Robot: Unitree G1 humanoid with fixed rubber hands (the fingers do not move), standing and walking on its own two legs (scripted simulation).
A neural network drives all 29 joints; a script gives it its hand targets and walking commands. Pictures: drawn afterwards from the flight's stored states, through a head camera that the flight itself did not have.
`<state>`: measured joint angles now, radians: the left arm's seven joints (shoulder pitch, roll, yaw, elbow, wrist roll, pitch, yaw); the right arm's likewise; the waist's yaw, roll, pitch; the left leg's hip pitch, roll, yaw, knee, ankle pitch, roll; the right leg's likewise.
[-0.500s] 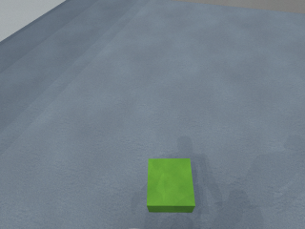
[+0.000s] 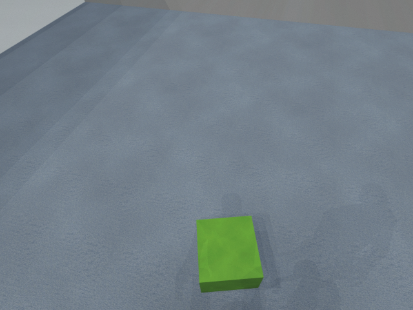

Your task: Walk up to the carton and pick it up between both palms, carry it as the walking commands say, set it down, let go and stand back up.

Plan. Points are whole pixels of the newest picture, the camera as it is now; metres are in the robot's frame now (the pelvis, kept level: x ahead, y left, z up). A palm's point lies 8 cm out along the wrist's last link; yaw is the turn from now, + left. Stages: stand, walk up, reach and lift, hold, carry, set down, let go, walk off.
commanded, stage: walk up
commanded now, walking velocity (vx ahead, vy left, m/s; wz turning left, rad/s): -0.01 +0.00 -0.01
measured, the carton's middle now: (226, 253) +0.45 -0.05 -0.69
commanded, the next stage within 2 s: stand in 0.20 s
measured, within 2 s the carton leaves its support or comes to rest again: neither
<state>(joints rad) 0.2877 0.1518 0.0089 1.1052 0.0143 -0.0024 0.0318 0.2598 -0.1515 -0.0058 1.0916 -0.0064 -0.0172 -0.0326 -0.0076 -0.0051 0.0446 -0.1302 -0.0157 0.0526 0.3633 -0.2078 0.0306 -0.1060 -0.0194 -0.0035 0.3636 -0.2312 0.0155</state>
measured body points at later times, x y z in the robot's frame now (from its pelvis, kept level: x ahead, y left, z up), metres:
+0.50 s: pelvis -0.03 +0.00 -0.02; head +0.01 +0.00 +0.43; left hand +0.07 +0.22 -0.16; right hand +0.07 -0.23 -0.16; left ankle +0.00 +0.10 -0.75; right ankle -0.02 -0.13 -0.75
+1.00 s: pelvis -0.04 -0.02 -0.06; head +0.08 -0.01 +0.38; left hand +0.15 +0.20 -0.18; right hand +0.15 -0.23 -0.18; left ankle -0.01 +0.10 -0.75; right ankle -0.02 -0.13 -0.75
